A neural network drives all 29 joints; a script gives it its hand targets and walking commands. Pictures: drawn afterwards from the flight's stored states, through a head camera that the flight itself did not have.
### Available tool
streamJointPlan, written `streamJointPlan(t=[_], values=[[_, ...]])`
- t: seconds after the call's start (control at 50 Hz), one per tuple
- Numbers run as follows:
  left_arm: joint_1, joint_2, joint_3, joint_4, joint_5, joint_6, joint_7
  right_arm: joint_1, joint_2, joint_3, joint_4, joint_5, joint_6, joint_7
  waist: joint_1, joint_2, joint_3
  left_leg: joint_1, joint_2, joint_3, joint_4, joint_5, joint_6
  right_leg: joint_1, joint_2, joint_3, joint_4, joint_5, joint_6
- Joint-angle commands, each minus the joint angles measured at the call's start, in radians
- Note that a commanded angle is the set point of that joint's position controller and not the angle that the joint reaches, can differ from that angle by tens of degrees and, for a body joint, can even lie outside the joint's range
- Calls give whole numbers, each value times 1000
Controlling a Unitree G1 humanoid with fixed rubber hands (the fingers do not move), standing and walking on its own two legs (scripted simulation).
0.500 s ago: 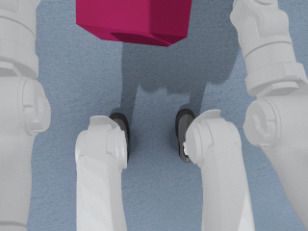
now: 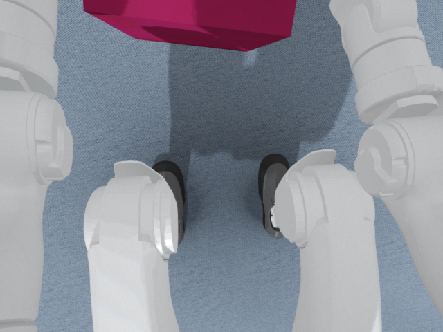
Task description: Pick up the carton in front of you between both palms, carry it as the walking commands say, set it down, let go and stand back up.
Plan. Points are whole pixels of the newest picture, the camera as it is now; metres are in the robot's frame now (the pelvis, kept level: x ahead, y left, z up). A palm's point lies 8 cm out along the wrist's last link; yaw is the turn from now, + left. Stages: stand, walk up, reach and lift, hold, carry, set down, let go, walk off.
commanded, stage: reach and lift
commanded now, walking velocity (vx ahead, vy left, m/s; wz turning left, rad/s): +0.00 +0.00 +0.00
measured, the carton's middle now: out of the picture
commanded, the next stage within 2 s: none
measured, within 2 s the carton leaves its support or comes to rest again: leaves its support in 0.60 s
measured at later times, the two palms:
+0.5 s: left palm out of the picture +0.58 +0.19 -0.17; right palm out of the picture +0.57 -0.11 -0.17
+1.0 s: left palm out of the picture +0.51 +0.20 +0.01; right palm out of the picture +0.51 -0.10 +0.01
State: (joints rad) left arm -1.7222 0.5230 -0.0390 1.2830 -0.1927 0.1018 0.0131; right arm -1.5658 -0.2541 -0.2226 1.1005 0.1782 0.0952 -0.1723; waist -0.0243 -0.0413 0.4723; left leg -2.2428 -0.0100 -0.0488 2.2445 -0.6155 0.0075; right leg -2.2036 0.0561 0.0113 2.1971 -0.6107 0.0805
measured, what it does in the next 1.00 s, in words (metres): rises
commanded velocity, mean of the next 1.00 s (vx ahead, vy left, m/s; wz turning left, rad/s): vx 0.00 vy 0.00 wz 0.00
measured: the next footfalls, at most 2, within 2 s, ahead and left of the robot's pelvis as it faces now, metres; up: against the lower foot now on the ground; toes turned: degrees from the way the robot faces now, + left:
none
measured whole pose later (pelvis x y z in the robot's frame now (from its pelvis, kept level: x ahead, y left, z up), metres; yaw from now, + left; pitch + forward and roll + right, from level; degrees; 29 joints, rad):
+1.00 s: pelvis -0.01 -0.02 +0.08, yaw +4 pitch +42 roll -3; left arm -1.32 0.18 0.42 0.91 0.25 0.39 -0.03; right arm -1.22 0.05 -0.62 0.72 -0.25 0.37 -0.11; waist -0.01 -0.02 -0.03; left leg -2.14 -0.07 -0.08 1.89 -0.48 -0.04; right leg -2.11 0.07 0.04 1.89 -0.52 0.07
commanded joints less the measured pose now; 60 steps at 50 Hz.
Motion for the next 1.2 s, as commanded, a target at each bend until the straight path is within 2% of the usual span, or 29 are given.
streamJointPlan(t=[0.0, 0.1, 0.18, 0.22, 0.24, 0.26, 0.28, 0.32, 0.36, 0.4, 0.44, 0.5, 0.6, 0.66, 0.7, 0.76, 0.84, 0.9, 0.96, 1.04, 1.1, 1.18], values=[[-264, 89, 27, -92, 16, -21, -3, -213, -99, -25, -89, -20, -22, -1, -22, 128, -1254, 678, 2, 24, -183, 462, -27, 519, 20, -104, -125, 429, -15], [-314, 82, 17, -117, 8, -20, -7, -270, -83, -20, -107, -19, -20, -7, -18, 118, -1251, 637, 2, 31, -197, 399, -26, 575, 21, -94, -136, 403, -19], [-367, -27, -21, -117, -2, -7, -26, -331, 28, 7, -112, -15, -9, 6, -8, 113, -1206, 625, -7, 39, -209, 337, -28, 610, 35, -96, -144, 366, -21], [-383, -124, -12, -117, 25, 6, -49, -359, 120, -8, -116, -54, 2, 22, -9, 111, -1162, 616, -17, 45, -211, 302, -30, 632, 46, -98, -144, 340, -23], [-370, -166, 3, -100, 45, 14, -62, -357, 136, -32, -112, -92, 8, 27, -24, 115, -1133, 606, -21, 49, -207, 289, -34, 642, 49, -100, -143, 331, -23], [-425, -401, -46, -130, 39, 25, -107, -430, 363, 17, -147, -93, 20, 71, -18, 110, -1116, 592, -34, 52, -207, 297, -28, 644, 63, -99, -139, 339, -28], [-436, -581, -49, -116, 56, 41, -156, -480, 527, 37, -152, -111, 39, 121, -12, 106, -1080, 571, -44, 54, -204, 287, -23, 621, 72, -102, -131, 325, -33], [-409, -845, -50, -129, 79, 74, -247, -537, 751, 53, -184, -138, 79, 214, 3, 99, -1027, 532, -65, 55, -192, 281, -7, 565, 85, -104, -114, 307, -43], [-353, -951, -35, -168, 93, 97, -298, -509, 867, 66, -199, -137, 107, 270, 19, 91, -1006, 509, -71, 65, -189, 280, 6, 522, 89, -112, -116, 283, -49], [-325, -1010, -26, -212, 90, 110, -320, -487, 928, 74, -211, -124, 121, 297, 24, 84, -1016, 498, -72, 62, -185, 316, 14, 494, 89, -114, -107, 304, -56], [-320, -1034, -32, -256, 90, 118, -324, -472, 961, 79, -218, -121, 127, 300, 19, 80, -1036, 513, -71, 56, -183, 344, 15, 487, 91, -117, -98, 323, -59], [-336, -1103, -72, -329, 57, 128, -322, -503, 1021, 130, -261, -73, 128, 305, 23, 82, -1206, 602, -75, 58, -180, 428, 15, 512, 90, -126, -89, 385, -64], [-428, -1192, -178, -594, -22, 139, -278, -570, 1112, 269, -414, 28, 143, 283, 29, 132, -1732, 948, -85, 73, -176, 707, 4, 571, 99, -148, -105, 549, -60], [-418, -1264, -193, -708, -6, 178, -255, -579, 1161, 314, -525, 28, 178, 278, 33, 192, -2010, 1176, -95, 67, -188, 869, -3, 527, 110, -148, -152, 572, -55], [-360, -1325, -193, -720, 24, 206, -232, -591, 1179, 349, -591, 18, 199, 272, 46, 187, -2060, 1175, -107, 84, -228, 838, -11, 517, 125, -149, -189, 551, -45], [-214, -1375, -130, -610, 92, 242, -226, -535, 1199, 338, -573, -35, 222, 277, 46, 141, -1863, 1025, -121, 99, -314, 683, -17, 477, 134, -151, -265, 454, -30], [-120, -1408, 19, -425, 221, 265, -259, -404, 1204, 163, -409, -199, 250, 289, 9, 101, -1494, 674, -132, 127, -440, 313, -20, 483, 132, -140, -383, 236, -43], [-119, -1384, 113, -357, 289, 273, -281, -351, 1173, 46, -333, -299, 262, 293, -22, 114, -1370, 591, -137, 120, -512, 182, -15, 482, 128, -127, -456, 154, -56], [-125, -1377, 152, -346, 322, 267, -285, -359, 1175, 21, -336, -325, 259, 302, -10, 120, -1394, 622, -137, 116, -562, 167, -11, 514, 127, -120, -507, 145, -58], [-136, -1387, 157, -373, 336, 263, -280, -383, 1223, 73, -373, -301, 264, 314, 25, 91, -1506, 692, -139, 127, -616, 188, -5, 596, 129, -121, -558, 160, -45], [-129, -1419, 128, -423, 327, 277, -281, -391, 1275, 141, -415, -264, 282, 327, 46, 64, -1627, 773, -142, 139, -649, 223, -4, 677, 131, -122, -591, 184, -33], [-92, -1487, 55, -506, 291, 307, -288, -354, 1335, 231, -471, -222, 313, 344, 56, 46, -1759, 897, -145, 143, -684, 298, -9, 765, 133, -121, -629, 241, -25]])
